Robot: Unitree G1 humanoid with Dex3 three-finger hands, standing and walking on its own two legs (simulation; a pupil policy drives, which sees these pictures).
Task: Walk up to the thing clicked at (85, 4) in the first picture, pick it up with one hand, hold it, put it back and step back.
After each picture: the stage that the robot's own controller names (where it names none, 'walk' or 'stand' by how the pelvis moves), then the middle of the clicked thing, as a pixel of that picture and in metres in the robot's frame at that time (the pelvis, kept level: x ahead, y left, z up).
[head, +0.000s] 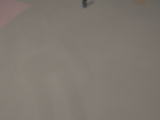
stand; out of the picture +2.27 -0.02 -0.66
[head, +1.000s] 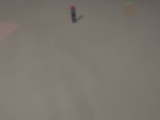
walk; (73, 14) +2.13 +0.27 -0.64
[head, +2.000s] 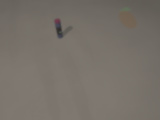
walk; (58, 28) +1.50 +0.37 -0.65
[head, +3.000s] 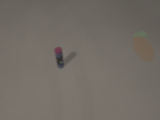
walk; (59, 58) +1.01 +0.29 -0.64
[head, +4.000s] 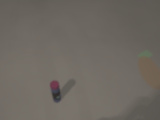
walk; (55, 92) +0.64 +0.21 -0.63
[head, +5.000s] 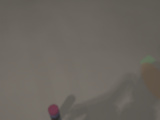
stand; (55, 115) +0.42 +0.18 -0.63
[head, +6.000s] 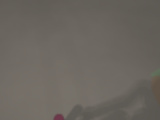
stand; out of the picture +0.40 +0.17 -0.65
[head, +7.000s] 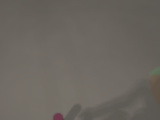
stand; out of the picture +0.41 +0.18 -0.66
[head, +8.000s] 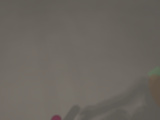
stand; out of the picture +0.39 +0.19 -0.66
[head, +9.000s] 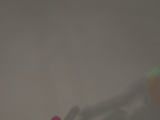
stand; out of the picture +0.39 +0.19 -0.66
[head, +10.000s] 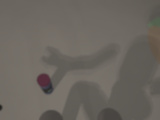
go down; (46, 85) +0.43 +0.19 -0.47
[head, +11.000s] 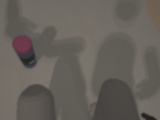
go down; (26, 54) +0.47 +0.21 -0.27
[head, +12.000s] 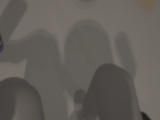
close in; out of the picture +0.47 +0.23 -0.19
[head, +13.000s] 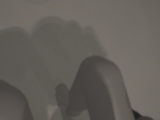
close; out of the picture +0.46 +0.26 -0.17
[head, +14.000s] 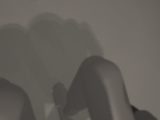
lift; out of the picture +0.45 +0.26 -0.17
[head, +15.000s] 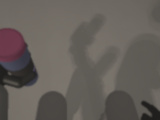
lift; (20, 64) +0.36 +0.20 +0.01
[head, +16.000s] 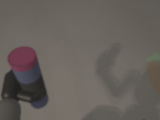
hold; (32, 82) +0.32 +0.18 +0.04
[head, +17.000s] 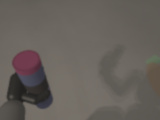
hold; (36, 84) +0.32 +0.16 +0.04
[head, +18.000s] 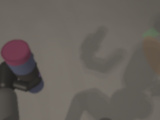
crouch; (27, 71) +0.37 +0.18 -0.01
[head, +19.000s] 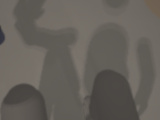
lower; out of the picture +0.51 +0.23 -0.04
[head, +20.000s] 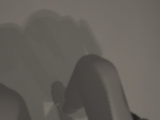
lower; out of the picture +0.48 +0.28 -0.17
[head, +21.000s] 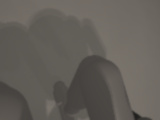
lower; out of the picture +0.47 +0.28 -0.17
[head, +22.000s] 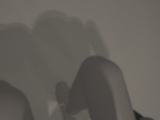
lower; out of the picture +0.46 +0.28 -0.17
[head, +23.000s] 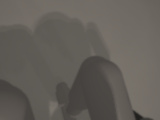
lower; out of the picture +0.46 +0.27 -0.17
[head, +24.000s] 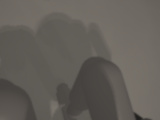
open; out of the picture +0.46 +0.25 -0.18
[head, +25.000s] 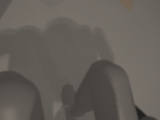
stand; out of the picture +0.46 +0.25 -0.18
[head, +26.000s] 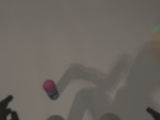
stand; (51, 91) +0.43 +0.18 -0.49
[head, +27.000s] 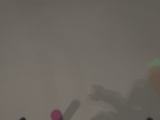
stand; out of the picture +0.40 +0.17 -0.60
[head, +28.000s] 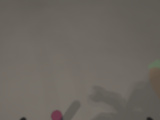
stand; out of the picture +0.40 +0.17 -0.60
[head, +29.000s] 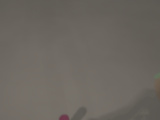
stand; out of the picture +0.42 +0.15 -0.65
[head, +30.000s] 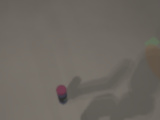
walk; (62, 95) +0.48 +0.12 -0.64
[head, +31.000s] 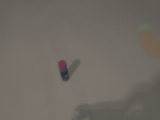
walk; (63, 71) +0.76 +0.20 -0.63
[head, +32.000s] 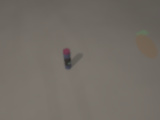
stand; (67, 59) +1.04 +0.21 -0.63
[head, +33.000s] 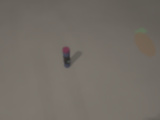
stand; (66, 57) +1.03 +0.18 -0.66
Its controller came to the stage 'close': yes
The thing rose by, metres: 0.68
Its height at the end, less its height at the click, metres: +0.00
